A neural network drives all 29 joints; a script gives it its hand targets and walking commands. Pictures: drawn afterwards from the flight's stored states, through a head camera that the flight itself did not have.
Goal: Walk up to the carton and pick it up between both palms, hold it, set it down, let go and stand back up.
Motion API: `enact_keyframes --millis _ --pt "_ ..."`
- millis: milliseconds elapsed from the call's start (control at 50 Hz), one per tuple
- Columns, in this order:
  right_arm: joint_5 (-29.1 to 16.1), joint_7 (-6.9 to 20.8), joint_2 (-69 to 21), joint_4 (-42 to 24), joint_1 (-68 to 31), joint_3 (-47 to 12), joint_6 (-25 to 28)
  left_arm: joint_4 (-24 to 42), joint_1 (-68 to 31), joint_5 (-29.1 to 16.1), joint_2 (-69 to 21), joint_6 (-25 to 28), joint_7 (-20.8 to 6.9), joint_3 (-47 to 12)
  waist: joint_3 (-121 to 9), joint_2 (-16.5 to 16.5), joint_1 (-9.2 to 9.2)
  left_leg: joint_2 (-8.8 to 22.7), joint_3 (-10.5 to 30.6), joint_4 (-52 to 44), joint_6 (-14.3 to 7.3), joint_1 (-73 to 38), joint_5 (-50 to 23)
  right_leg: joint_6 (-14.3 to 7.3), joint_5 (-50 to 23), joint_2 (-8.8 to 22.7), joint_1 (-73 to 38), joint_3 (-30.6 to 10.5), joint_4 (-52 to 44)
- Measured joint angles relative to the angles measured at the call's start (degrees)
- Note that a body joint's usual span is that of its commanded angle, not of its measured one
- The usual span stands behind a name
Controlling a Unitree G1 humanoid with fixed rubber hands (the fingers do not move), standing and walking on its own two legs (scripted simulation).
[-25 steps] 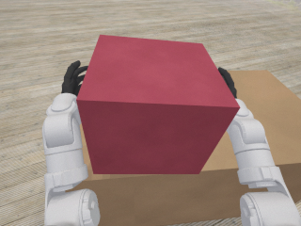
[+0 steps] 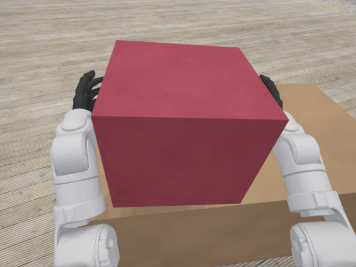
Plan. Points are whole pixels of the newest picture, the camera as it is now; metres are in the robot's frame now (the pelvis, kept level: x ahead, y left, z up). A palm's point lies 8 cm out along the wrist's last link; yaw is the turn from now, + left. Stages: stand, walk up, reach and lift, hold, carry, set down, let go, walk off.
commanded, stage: hold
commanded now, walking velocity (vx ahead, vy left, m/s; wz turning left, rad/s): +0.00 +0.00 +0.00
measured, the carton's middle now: (179, 123) +0.38 +0.01 +0.17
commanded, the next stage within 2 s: none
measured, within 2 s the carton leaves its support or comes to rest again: neither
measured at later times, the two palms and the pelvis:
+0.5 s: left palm (82, 111) +0.34 +0.20 +0.22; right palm (269, 106) +0.37 -0.17 +0.22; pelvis +0.01 +0.00 +0.00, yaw +0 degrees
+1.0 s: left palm (84, 115) +0.33 +0.20 +0.22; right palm (272, 114) +0.35 -0.18 +0.21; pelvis -0.01 -0.01 +0.00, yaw +1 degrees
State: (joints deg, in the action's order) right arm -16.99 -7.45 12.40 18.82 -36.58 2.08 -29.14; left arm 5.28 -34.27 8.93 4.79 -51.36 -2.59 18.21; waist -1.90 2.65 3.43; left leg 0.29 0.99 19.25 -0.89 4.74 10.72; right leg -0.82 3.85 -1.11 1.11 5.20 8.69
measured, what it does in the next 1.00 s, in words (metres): stands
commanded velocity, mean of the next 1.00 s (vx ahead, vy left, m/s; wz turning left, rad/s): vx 0.00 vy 0.00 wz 0.00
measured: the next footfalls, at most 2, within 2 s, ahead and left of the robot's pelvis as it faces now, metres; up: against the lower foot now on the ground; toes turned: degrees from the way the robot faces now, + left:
none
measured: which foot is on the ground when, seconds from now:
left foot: down 0.00-1.00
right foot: down 0.00-1.00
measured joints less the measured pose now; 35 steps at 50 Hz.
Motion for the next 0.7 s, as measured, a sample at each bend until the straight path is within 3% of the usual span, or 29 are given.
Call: enact_keyframes --millis 260,460,700 --pt "-1.19 -0.15 1.01 -3.89 0.31 -0.93 -1.77 6.36 2.16 -0.35 -1.08 -2.36 0.85 0.43 -0.12 -0.68 -0.24 0.11 -0.31 -0.15 -0.09 -0.7 0.63 0.16 -0.23 -0.16 -1.24 -0.37 -1.53" --pt "-2.12 -0.09 1.69 -2.05 -1.58 -1.23 -3.84 5.6 1.1 0.64 -1.23 -4.52 0.63 0.78 0.17 -0.73 -0.26 0.16 -0.06 -0.73 0.09 -1.74 0.38 -0.01 -0.34 -0.25 -2.32 -0.14 -2.04" --pt "-0.63 -0.06 0.36 -4.11 -0.33 -0.29 -3.64 6.41 1.87 0.09 -1.02 -3.41 0.02 1.11 0.85 -0.56 0.0 0.2 0.31 -1.71 0.35 -1.13 -0.82 -0.34 -1.13 -0.33 -1.59 0.21 -2.53"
